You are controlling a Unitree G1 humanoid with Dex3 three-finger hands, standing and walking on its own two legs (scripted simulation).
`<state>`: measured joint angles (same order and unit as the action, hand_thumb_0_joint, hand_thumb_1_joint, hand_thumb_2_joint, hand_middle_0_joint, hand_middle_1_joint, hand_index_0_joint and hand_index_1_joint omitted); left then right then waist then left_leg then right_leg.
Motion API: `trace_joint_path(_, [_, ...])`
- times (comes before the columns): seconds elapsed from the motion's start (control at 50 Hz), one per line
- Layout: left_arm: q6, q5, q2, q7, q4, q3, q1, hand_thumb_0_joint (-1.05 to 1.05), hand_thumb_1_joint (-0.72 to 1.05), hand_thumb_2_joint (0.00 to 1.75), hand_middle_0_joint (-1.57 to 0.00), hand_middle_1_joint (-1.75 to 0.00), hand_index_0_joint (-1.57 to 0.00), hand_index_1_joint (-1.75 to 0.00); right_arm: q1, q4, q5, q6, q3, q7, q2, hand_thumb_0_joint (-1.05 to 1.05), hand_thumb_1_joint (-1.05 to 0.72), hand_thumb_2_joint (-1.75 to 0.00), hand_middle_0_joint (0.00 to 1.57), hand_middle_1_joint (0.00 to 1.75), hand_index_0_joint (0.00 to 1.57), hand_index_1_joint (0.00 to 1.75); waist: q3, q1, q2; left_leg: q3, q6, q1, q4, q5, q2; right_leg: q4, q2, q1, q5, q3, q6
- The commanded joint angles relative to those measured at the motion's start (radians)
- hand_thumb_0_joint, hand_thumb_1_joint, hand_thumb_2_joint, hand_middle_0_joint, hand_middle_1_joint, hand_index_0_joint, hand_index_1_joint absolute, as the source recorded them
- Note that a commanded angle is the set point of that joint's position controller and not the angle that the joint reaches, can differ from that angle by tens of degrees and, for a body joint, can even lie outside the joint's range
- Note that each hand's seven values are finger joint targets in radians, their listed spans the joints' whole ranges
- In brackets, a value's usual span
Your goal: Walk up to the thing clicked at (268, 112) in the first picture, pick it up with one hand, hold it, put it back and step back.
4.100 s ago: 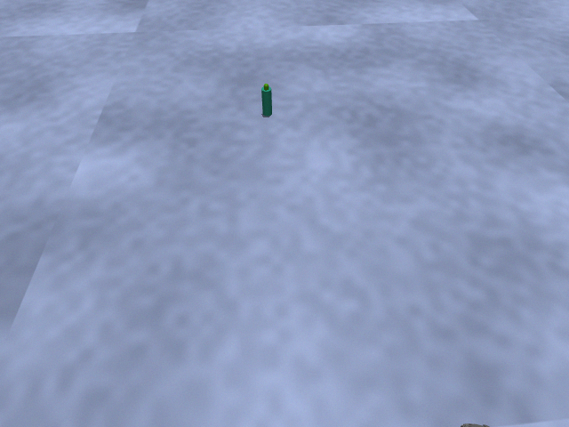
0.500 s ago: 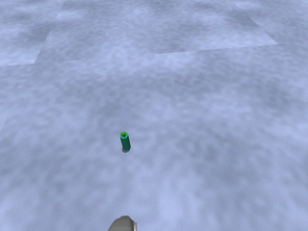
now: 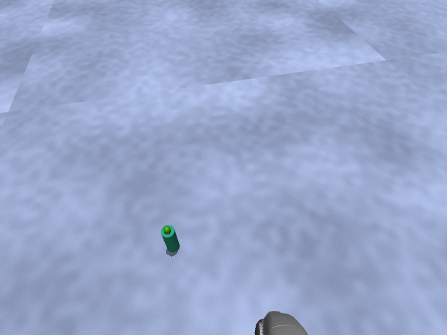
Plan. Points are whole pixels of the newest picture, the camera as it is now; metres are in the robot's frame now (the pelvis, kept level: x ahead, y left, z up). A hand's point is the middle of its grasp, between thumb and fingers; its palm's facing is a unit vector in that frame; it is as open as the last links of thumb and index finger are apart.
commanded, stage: walk up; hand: left
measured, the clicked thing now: (170, 237) +0.59 +0.22 -0.67
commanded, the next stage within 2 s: stand in 1.94 s
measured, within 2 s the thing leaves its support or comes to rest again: neither
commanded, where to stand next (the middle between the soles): +0.24 +0.01 m, yaw +1 degrees
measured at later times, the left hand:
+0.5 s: hand (72, 328) +0.18 +0.32 -0.17, palm faces -0.02 -0.93 -0.36, open 7.4 cm
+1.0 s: hand (99, 279) +0.26 +0.27 -0.14, palm faces -0.03 -0.94 -0.34, open 7.4 cm
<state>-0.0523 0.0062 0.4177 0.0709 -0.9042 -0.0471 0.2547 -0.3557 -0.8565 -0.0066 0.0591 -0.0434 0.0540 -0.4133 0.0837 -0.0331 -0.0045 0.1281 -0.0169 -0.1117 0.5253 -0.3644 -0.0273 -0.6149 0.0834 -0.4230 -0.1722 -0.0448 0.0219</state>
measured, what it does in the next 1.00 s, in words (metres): walks ahead: right foot, then left foot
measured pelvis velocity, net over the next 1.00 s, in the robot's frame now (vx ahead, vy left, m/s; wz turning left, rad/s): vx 0.17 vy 0.02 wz -0.01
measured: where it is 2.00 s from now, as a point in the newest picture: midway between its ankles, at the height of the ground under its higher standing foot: outside the picture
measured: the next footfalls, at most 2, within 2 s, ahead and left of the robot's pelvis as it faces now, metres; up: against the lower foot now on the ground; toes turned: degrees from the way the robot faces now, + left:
right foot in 0.04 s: +0.16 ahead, -0.13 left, +0.00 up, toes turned -4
left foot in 0.38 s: +0.24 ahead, +0.15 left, +0.00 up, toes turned +4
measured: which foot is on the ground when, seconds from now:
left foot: down 0.00-0.04, up 0.06-0.36, down 0.38-1.00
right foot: up 0.00-0.02, down 0.04-0.40, up 0.42-0.68, down 0.70-1.00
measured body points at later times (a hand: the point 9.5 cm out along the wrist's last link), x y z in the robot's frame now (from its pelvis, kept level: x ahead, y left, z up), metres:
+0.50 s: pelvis +0.14 +0.04 -0.01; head +0.15 +0.06 +0.44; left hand +0.18 +0.36 -0.14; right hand +0.21 -0.29 -0.10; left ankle +0.21 +0.15 -0.73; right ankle +0.13 -0.11 -0.70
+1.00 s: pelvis +0.17 +0.02 +0.00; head +0.18 +0.01 +0.45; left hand +0.26 +0.32 -0.12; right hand +0.26 -0.28 -0.13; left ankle +0.21 +0.15 -0.73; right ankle +0.19 -0.11 -0.73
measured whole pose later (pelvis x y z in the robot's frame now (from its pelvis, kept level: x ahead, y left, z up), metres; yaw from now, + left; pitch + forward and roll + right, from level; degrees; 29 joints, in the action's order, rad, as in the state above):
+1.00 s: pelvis +0.17 +0.02 +0.00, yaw -1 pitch -3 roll +0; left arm -0.01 -0.01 0.36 0.02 -1.08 0.00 0.10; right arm -0.10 -1.09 0.01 0.03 0.02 0.01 -0.36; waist 0.07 0.00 0.01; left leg 0.09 0.01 -0.23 0.51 -0.22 -0.05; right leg -0.53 0.04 -0.23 -0.25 -0.03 -0.01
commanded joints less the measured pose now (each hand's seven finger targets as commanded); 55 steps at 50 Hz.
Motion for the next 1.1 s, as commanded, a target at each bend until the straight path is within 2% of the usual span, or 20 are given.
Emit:
trace_joint_path(0.0, [-0.046,0.01,0.234,-0.036,0.028,-0.088,0.166,0.0,0.9,0.9,-0.2,-0.3,-0.2,-0.3,0.017,0.11,0.008,0.02,-0.052,-0.021,-0.18,0.0,-0.9,-0.9,0.2,0.3,0.2,0.3,-0.123,0.111,-0.109,-0.06,-0.094,-0.275,0.239,0.228,-0.102,0.17,-0.014,0.447,-0.091,0.061,0.05])
trace_joint_path(0.02, [-0.055,0.011,0.323,-0.049,0.039,-0.112,0.228,0.0,0.9,0.9,-0.2,-0.3,-0.2,-0.3,-0.013,0.128,0.006,0.021,-0.026,-0.019,-0.107,0.0,-0.9,-0.9,0.2,0.3,0.2,0.3,-0.156,0.124,-0.323,-0.03,-0.042,-0.458,0.502,-0.119,0.009,0.288,0.251,0.547,-0.236,0.47,0.123])
trace_joint_path(0.04, [-0.052,0.0,0.359,-0.049,0.052,-0.108,0.208,0.0,0.9,0.9,-0.2,-0.3,-0.2,-0.3,0.015,0.109,0.004,0.009,-0.052,-0.028,-0.205,0.0,-0.9,-0.9,0.2,0.3,0.2,0.3,-0.13,0.132,-0.216,-0.104,-0.03,-0.55,0.598,-0.202,0.028,0.357,0.358,0.517,-0.311,0.697,0.253])
trace_joint_path(0.08, [-0.048,-0.017,0.313,-0.054,0.082,-0.095,0.125,0.0,0.9,0.9,-0.2,-0.3,-0.2,-0.3,0.052,0.086,0.009,0.004,-0.06,-0.032,-0.233,0.0,-0.9,-0.9,0.2,0.3,0.2,0.3,-0.034,0.105,-0.099,-0.194,-0.023,-0.565,0.624,-0.12,-0.053,0.361,0.323,0.384,-0.252,0.552,0.276])
trace_joint_path(0.16, [-0.048,-0.001,0.264,-0.051,0.11,-0.075,0.049,0.0,0.9,0.9,-0.2,-0.3,-0.2,-0.3,-0.022,0.026,-0.001,-0.002,-0.065,-0.007,-0.204,0.0,-0.9,-0.9,0.2,0.3,0.2,0.3,-0.03,0.046,-0.16,-0.147,0.0,-0.395,0.414,-0.036,-0.066,0.333,0.18,0.201,-0.124,0.237,0.205])
trace_joint_path(0.28, [-0.038,0.008,0.276,-0.038,0.142,-0.076,0.001,0.0,0.9,0.9,-0.2,-0.3,-0.2,-0.3,0.037,0.028,-0.011,0.012,-0.073,0.005,-0.182,0.0,-0.9,-0.9,0.2,0.3,0.2,0.3,-0.034,0.047,-0.172,-0.061,0.016,-0.247,0.15,0.096,-0.035,0.306,0.163,0.077,-0.287,0.157,0.191])
trace_joint_path(0.34, [-0.014,0.004,0.201,-0.042,0.141,-0.038,-0.032,0.0,0.9,0.9,-0.2,-0.3,-0.2,-0.3,-0.064,-0.027,-0.014,0.028,-0.08,-0.024,-0.192,0.0,-0.9,-0.9,0.2,0.3,0.2,0.3,-0.086,-0.028,-0.024,-0.044,0.006,0.023,0.032,0.174,0.021,0.055,0.09,-0.074,-0.239,0.059,0.115])
trace_joint_path(0.36, [-0.003,0.0,0.127,-0.048,0.138,-0.009,-0.017,0.0,0.9,0.9,-0.2,-0.3,-0.2,-0.3,-0.081,-0.03,-0.021,0.032,-0.084,-0.041,-0.228,0.0,-0.9,-0.9,0.2,0.3,0.2,0.3,-0.085,-0.033,0.132,-0.239,-0.023,0.035,-0.111,0.08,-0.113,-0.129,0.033,-0.122,-0.201,-0.002,0.062])
trace_joint_path(0.38, [0.006,-0.012,0.095,-0.052,0.134,0.001,0.026,0.0,0.9,0.9,-0.2,-0.3,-0.2,-0.3,-0.056,0.006,-0.027,0.039,-0.092,-0.048,-0.308,0.0,-0.9,-0.9,0.2,0.3,0.2,0.3,-0.08,-0.012,0.264,-0.628,-0.116,0.025,-0.274,-0.036,-0.334,-0.303,-0.094,-0.213,-0.333,-0.004,0.009])
trace_joint_path(0.4, [0.02,-0.008,0.206,-0.069,0.09,-0.028,0.06,0.0,0.9,0.9,-0.2,-0.3,-0.2,-0.3,-0.013,0.019,-0.009,0.032,-0.104,-0.045,-0.357,0.0,-0.9,-0.9,0.2,0.3,0.2,0.3,-0.054,-0.003,0.187,-0.687,-0.222,-0.065,-0.274,-0.094,-0.401,-0.386,-0.043,-0.159,-0.402,0.078,0.017])
trace_joint_path(0.48, [0.027,-0.01,0.207,-0.074,0.019,-0.032,0.076,0.0,0.9,0.9,-0.2,-0.3,-0.2,-0.3,0.07,0.022,-0.007,0.032,-0.071,-0.066,-0.271,0.0,-0.9,-0.9,0.2,0.3,0.2,0.3,-0.058,0.041,0.166,-0.374,-0.174,-0.092,-0.15,0.318,-0.272,-0.339,0.006,-0.087,-0.299,0.119,0.013])
trace_joint_path(0.58, [0.04,-0.005,0.161,-0.069,-0.021,-0.03,0.048,0.0,0.9,0.9,-0.2,-0.3,-0.2,-0.3,0.142,0.02,-0.007,0.019,-0.051,-0.071,-0.253,0.0,-0.9,-0.9,0.2,0.3,0.2,0.3,-0.108,0.039,0.187,-0.261,-0.159,-0.182,-0.078,0.42,-0.246,-0.143,-0.025,0.104,-0.213,0.028,0.004])
trace_joint_path(0.62, [0.042,-0.003,0.161,-0.071,-0.043,-0.034,0.051,0.0,0.9,0.9,-0.2,-0.3,-0.2,-0.3,0.177,0.021,0.0,0.008,-0.044,-0.07,-0.248,0.0,-0.9,-0.9,0.2,0.3,0.2,0.3,-0.114,0.055,0.159,-0.245,-0.149,-0.239,-0.046,0.344,-0.233,-0.06,-0.045,0.186,-0.141,0.006,0.007])
trace_joint_path(0.66, [0.033,0.006,0.176,-0.074,-0.052,-0.037,0.028,0.0,0.9,0.9,-0.2,-0.3,-0.2,-0.3,0.198,0.011,0.009,-0.005,-0.024,-0.068,-0.207,0.0,-0.9,-0.9,0.2,0.3,0.2,0.3,-0.124,0.069,0.096,-0.219,-0.086,-0.284,0.011,0.222,-0.19,0.096,-0.037,0.27,-0.048,0.042,0.025])
trace_joint_path(0.68, [0.025,0.014,0.208,-0.076,-0.045,-0.043,0.004,0.0,0.9,0.9,-0.2,-0.3,-0.2,-0.3,0.189,0.006,0.014,-0.005,-0.011,-0.067,-0.175,0.0,-0.9,-0.9,0.2,0.3,0.2,0.3,-0.136,0.062,0.011,-0.191,-0.047,-0.307,0.068,0.175,-0.159,0.149,0.056,0.285,0.01,0.17,0.053])
trace_joint_path(0.7, [0.02,0.009,0.25,-0.072,-0.028,-0.039,-0.085,0.0,0.9,0.9,-0.2,-0.3,-0.2,-0.3,0.18,-0.013,0.021,-0.009,-0.007,-0.068,-0.152,0.0,-0.9,-0.9,0.2,0.3,0.2,0.3,-0.107,0.015,-0.088,-0.134,-0.006,-0.232,0.08,0.023,-0.059,0.202,0.148,0.127,-0.043,0.303,0.109])
trace_joint_path(0.72, [0.026,0.003,0.243,-0.067,-0.024,-0.032,-0.15,0.0,0.9,0.9,-0.2,-0.3,-0.2,-0.3,0.171,-0.053,0.019,-0.012,-0.015,-0.072,-0.174,0.0,-0.9,-0.9,0.2,0.3,0.2,0.3,-0.081,-0.002,-0.088,-0.117,-0.003,-0.11,0.067,-0.019,-0.041,0.204,0.161,0.016,-0.116,0.293,0.126])
trace_joint_path(0.78, [0.028,-0.006,0.178,-0.064,-0.06,-0.002,-0.137,0.0,0.9,0.9,-0.2,-0.3,-0.2,-0.3,0.245,-0.089,0.01,-0.001,-0.014,-0.063,-0.216,0.0,-0.9,-0.9,0.2,0.3,0.2,0.3,-0.084,0.03,-0.009,-0.22,-0.039,-0.133,-0.08,0.021,-0.138,0.134,0.038,0.084,-0.057,0.138,0.032])
trace_joint_path(0.88, [0.023,-0.009,0.176,-0.065,-0.11,-0.001,-0.17,0.0,0.9,0.9,-0.2,-0.3,-0.2,-0.3,0.279,-0.153,0.012,0.003,0.006,-0.061,-0.188,0.0,-0.9,-0.9,0.2,0.3,0.2,0.3,-0.129,0.031,-0.043,-0.15,-0.018,-0.081,-0.082,0.222,-0.112,0.189,0.063,0.192,0.084,0.149,0.032])
trace_joint_path(1.08, [0.032,-0.009,0.148,-0.065,-0.171,0.006,-0.243,0.0,0.9,0.9,-0.2,-0.3,-0.2,-0.3,0.339,-0.233,0.003,-0.006,0.013,-0.057,-0.169,0.0,-0.9,-0.9,0.2,0.3,0.2,0.3,-0.117,0.038,-0.012,-0.144,0.0,-0.02,-0.202,0.218,-0.125,0.305,0.055,0.23,0.029,0.131,0.009])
